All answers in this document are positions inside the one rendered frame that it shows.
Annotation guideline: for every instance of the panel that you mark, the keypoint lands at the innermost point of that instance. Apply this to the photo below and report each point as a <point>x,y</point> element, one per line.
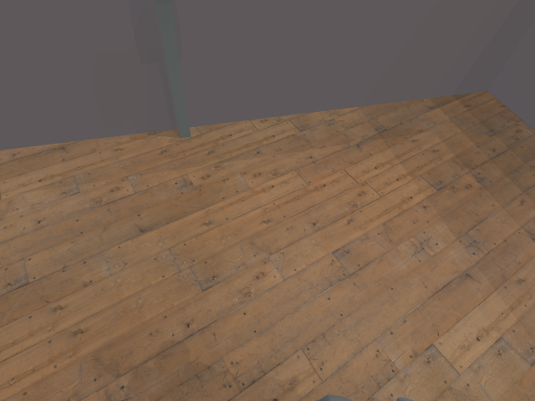
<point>168,34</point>

